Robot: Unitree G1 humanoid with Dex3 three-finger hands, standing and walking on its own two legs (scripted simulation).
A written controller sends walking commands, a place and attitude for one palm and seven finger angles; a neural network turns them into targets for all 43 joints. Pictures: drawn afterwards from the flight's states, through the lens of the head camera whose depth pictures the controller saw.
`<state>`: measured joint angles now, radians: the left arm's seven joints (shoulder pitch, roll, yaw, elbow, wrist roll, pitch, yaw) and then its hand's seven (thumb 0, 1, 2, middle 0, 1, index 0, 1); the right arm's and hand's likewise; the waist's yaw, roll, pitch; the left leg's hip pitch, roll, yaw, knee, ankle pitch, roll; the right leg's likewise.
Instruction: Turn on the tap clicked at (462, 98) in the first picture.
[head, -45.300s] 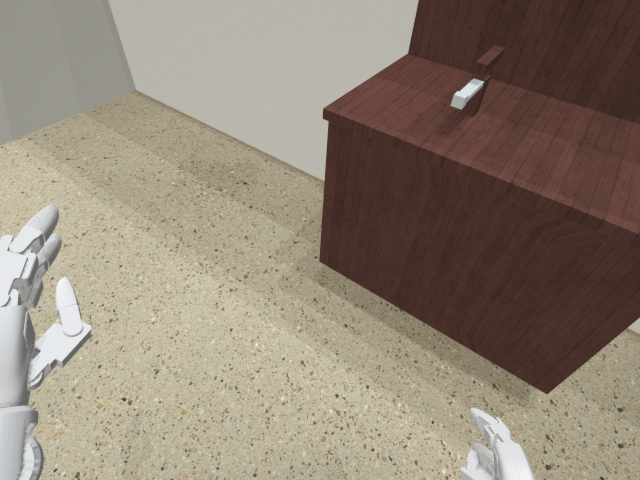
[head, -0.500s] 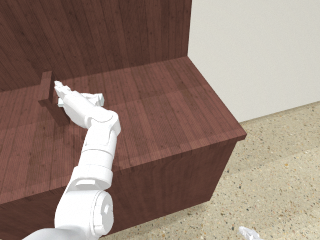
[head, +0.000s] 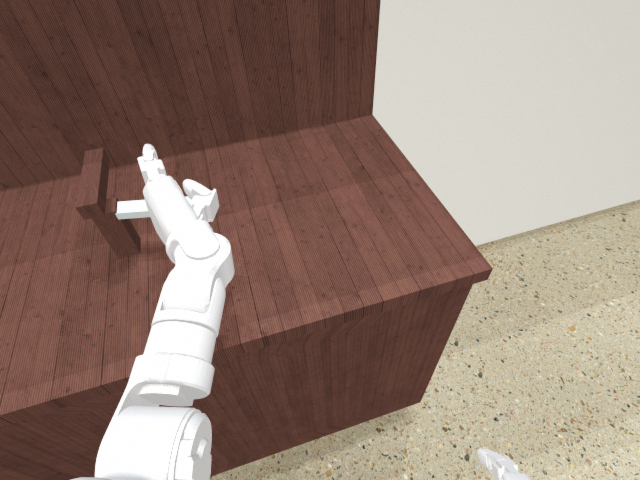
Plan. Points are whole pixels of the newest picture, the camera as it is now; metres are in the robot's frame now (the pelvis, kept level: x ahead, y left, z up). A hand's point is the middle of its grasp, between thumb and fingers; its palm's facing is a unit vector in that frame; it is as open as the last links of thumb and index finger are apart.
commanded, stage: draw the hand back beside the body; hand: left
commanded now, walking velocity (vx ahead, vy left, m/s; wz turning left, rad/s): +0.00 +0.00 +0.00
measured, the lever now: (197, 204) +0.50 +0.22 +0.06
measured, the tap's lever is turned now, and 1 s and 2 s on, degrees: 77 77 77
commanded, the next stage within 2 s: step back with the hand held close in 1.36 s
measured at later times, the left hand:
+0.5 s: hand (144, 278) +0.29 +0.20 +0.15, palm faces +0.20 -0.95 -0.22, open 7.7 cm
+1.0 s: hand (32, 332) +0.22 +0.28 +0.16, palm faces +0.33 -0.89 -0.30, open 7.5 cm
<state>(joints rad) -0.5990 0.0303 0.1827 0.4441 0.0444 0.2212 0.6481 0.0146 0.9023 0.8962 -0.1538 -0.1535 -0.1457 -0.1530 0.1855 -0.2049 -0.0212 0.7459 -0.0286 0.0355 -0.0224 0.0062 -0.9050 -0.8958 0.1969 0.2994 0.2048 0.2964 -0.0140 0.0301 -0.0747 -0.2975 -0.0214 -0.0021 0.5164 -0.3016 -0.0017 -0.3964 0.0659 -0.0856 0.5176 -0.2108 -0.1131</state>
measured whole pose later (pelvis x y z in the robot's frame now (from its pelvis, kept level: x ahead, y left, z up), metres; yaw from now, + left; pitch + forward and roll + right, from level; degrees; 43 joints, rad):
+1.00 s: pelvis +0.00 +0.05 +0.01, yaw +0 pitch -6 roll -1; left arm 0.32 0.33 0.21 -0.29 -0.09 -0.11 0.09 0.01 0.89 0.90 -0.21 -0.29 -0.20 -0.29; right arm 0.17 -0.22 0.01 0.64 0.01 -0.03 -0.02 0.01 -0.90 -0.90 0.20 0.30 0.20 0.30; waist 0.06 0.06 0.06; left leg 0.02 -0.05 0.01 0.34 -0.24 0.05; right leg -0.07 0.05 -0.06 0.30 -0.13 -0.05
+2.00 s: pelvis -0.05 +0.06 +0.00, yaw -2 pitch +0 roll +0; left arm 0.50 0.39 0.34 -0.46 -0.04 -0.19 0.13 0.01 0.89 0.89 -0.22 -0.30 -0.21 -0.30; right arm 0.23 -0.25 -0.02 0.55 0.02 -0.02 -0.06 0.01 -0.90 -0.90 0.20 0.30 0.20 0.30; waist 0.01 0.02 0.05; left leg -0.26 -0.06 0.05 0.50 -0.23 0.08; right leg -0.34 0.03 -0.03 0.44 -0.10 -0.03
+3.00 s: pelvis -0.16 -0.01 +0.01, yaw -3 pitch +5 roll +1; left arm 0.56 0.42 0.36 -0.54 -0.04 -0.20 0.10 0.01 0.89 0.89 -0.22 -0.30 -0.21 -0.30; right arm 0.15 -0.22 -0.02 0.58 0.01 -0.02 -0.07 0.01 -0.90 -0.90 0.20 0.30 0.21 0.30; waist 0.02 -0.03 0.00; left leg -0.47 -0.02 0.02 0.88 -0.43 -0.02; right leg -0.28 0.04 0.03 0.41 -0.21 -0.05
